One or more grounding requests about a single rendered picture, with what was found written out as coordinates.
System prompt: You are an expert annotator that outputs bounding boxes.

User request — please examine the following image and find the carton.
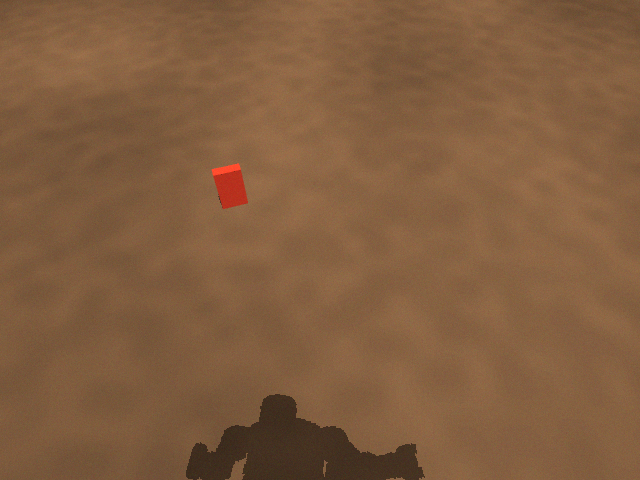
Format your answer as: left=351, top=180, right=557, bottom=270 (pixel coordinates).
left=212, top=163, right=248, bottom=209

